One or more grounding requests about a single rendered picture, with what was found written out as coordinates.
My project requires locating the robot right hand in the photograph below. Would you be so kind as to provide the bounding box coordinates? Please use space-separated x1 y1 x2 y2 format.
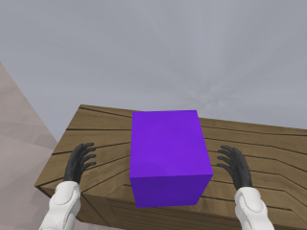
217 145 253 191

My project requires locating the left robot forearm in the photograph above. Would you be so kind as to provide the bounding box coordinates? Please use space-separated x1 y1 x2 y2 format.
38 181 81 230

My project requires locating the right robot forearm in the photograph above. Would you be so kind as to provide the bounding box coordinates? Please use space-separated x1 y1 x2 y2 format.
234 187 275 230

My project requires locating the pedestal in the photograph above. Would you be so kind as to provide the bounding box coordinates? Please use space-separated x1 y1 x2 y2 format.
34 104 307 230

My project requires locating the robot left hand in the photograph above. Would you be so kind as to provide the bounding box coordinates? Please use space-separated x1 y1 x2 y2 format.
62 143 97 184

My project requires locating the carton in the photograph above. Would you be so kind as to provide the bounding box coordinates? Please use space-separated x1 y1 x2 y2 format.
130 109 214 208

